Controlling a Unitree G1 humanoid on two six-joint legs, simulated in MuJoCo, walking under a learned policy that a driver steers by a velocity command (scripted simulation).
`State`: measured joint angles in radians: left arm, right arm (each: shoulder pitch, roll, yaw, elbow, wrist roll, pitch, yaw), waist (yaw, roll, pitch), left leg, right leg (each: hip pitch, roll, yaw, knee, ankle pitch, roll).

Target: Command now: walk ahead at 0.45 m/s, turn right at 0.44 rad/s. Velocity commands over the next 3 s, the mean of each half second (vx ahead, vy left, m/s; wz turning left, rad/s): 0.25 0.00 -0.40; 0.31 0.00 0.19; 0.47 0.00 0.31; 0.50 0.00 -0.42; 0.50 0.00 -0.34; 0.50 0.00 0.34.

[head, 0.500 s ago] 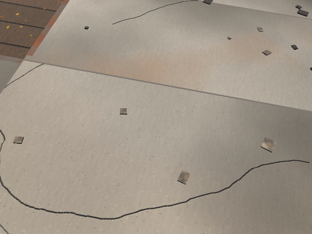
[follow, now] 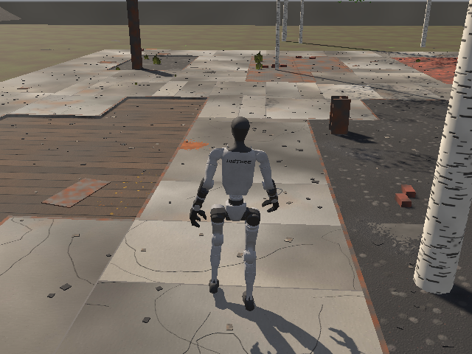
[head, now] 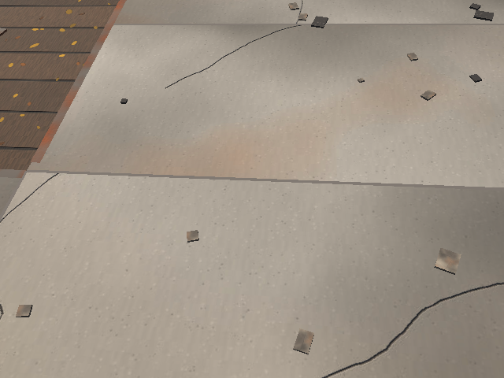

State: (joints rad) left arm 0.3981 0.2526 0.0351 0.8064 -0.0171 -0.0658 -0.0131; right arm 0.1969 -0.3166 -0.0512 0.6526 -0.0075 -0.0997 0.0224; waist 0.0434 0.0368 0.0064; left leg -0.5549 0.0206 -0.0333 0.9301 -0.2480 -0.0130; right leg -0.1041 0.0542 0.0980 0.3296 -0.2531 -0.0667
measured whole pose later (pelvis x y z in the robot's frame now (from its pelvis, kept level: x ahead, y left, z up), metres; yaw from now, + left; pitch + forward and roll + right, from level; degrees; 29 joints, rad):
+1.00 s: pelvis +0.35 +0.02 -0.02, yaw -4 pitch +2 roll -2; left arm 0.36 0.32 0.08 0.76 -0.02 -0.05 0.01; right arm 0.15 -0.29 -0.04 0.72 0.02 -0.02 0.05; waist 0.06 0.01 -0.01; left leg -0.48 0.06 0.03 0.64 -0.22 0.03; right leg -0.01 -0.06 -0.15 0.35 -0.36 0.05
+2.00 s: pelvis +0.93 +0.08 -0.02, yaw -11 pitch +2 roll -1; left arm 0.40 0.30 0.07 0.74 -0.03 -0.03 0.01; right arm 0.04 -0.28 -0.02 0.65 0.00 -0.11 0.02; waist 0.09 0.03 0.02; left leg -0.48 0.00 -0.10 0.46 -0.02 -0.03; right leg -0.08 0.12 0.23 0.45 -0.39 -0.06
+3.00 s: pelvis +1.43 -0.07 -0.02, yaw -7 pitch +1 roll -3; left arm 0.33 0.29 0.08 0.85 -0.01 -0.06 0.01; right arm 0.09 -0.26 -0.04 0.71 0.02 -0.03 0.06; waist 0.07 0.03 0.04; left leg -0.60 0.07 0.03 0.64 -0.07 0.06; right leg 0.12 0.00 -0.27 0.26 -0.38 0.02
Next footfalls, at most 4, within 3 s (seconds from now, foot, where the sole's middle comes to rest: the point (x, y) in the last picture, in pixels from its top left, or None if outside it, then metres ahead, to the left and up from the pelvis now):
0.22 left None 0.32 0.11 -0.79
0.60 right None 0.26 -0.12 -0.79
1.02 left None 0.49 0.13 -0.79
1.54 right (297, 259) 0.85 -0.02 -0.79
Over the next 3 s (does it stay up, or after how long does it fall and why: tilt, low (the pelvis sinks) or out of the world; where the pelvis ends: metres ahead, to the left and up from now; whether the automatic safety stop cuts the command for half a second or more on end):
stays up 1.43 -0.07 -0.02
